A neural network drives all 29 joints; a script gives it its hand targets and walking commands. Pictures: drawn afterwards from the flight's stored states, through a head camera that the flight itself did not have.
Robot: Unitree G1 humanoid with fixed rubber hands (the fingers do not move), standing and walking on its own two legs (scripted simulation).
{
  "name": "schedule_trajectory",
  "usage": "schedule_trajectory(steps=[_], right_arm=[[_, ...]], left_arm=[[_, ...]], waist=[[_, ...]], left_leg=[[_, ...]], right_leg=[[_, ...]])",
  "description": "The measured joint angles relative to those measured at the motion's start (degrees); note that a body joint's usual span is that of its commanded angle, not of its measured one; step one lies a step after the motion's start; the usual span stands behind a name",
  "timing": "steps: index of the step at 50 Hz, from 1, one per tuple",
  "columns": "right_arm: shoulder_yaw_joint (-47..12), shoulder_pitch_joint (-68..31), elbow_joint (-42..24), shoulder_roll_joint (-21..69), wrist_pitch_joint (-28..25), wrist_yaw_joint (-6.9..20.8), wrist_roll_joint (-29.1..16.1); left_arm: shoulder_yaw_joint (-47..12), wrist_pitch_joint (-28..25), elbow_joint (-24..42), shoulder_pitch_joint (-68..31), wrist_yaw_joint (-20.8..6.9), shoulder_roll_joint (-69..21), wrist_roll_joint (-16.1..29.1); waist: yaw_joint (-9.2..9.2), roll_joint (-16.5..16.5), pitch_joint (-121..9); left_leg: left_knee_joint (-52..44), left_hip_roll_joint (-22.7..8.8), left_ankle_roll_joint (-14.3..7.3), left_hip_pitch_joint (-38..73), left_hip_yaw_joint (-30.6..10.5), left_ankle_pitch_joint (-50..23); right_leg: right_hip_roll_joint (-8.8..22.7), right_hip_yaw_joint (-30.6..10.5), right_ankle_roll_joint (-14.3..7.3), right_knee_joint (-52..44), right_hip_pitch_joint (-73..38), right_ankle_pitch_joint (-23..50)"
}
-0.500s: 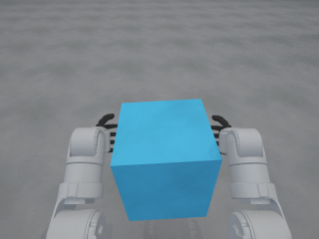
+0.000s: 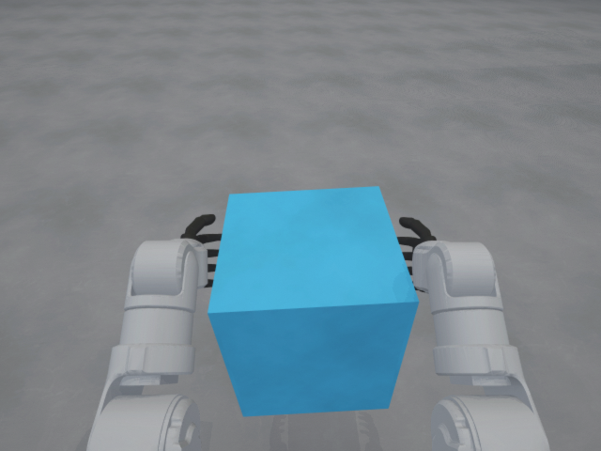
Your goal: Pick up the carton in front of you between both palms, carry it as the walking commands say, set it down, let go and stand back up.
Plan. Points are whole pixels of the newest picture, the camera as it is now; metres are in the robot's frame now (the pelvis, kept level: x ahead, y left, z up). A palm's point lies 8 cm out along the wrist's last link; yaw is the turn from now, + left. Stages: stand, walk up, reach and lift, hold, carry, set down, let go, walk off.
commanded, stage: carry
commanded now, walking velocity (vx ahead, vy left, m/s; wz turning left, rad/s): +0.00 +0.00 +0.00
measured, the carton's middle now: (310, 303) +0.34 +0.00 +0.05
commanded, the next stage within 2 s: none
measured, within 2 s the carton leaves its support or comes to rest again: neither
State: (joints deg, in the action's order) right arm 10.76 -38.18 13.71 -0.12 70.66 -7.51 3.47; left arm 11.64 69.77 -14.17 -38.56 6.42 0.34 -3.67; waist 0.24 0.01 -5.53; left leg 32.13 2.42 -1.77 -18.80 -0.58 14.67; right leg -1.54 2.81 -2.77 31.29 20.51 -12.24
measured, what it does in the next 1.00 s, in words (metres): walks ahead: right foot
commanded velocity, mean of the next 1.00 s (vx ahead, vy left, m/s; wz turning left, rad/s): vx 0.32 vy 0.00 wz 0.00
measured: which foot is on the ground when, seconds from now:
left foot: down 0.00-1.00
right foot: down 0.00-0.78, up 0.80-0.96, down 0.98-1.00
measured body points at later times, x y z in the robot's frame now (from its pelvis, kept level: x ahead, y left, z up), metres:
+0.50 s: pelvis +0.01 +0.00 +0.00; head -0.02 +0.00 +0.45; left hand +0.36 +0.15 +0.12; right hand +0.36 -0.15 +0.12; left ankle +0.02 +0.10 -0.73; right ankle +0.04 -0.09 -0.73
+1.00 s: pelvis +0.18 -0.01 -0.02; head +0.20 -0.01 +0.43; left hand +0.55 +0.13 +0.10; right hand +0.54 -0.17 +0.08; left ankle +0.03 +0.10 -0.72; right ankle +0.22 -0.07 -0.73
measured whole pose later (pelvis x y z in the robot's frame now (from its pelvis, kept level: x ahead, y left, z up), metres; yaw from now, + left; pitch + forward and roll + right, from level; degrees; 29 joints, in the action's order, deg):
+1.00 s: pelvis +0.18 -0.01 -0.02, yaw +1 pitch +4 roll -2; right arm 9.4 -36.1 6.4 -1.3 70.6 -9.2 0.6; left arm 12.2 69.2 -9.8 -39.5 6.5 -0.5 -3.6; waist -2.4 -3.2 -2.3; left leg 44.3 0.0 -2.3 -11.2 -1.8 30.3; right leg -2.9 8.4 -4.2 38.1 26.6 -17.5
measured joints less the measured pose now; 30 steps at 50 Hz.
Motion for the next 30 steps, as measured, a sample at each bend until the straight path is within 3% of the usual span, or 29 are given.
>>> schedule_trajectory(steps=[21,30], right_arm=[[0.0,0.1,-0.1,0.0,0.1,0.0,0.0],[-0.2,0.7,1.4,-0.1,0.2,0.0,-0.2]], left_arm=[[0.0,0.1,0.1,0.1,0.0,0.0,0.0],[-0.2,0.2,-1.1,0.8,0.0,-0.3,-0.3]], waist=[[-0.03,0.0,-0.2],[-0.18,-0.2,-3.6]], left_leg=[[0.2,0.0,-0.1,0.0,0.0,0.3],[3.7,-0.2,-0.8,-0.4,-0.1,4.6]], right_leg=[[0.1,0.0,0.1,0.3,0.0,-0.4],[0.0,0.5,-0.5,3.5,0.2,-4.8]])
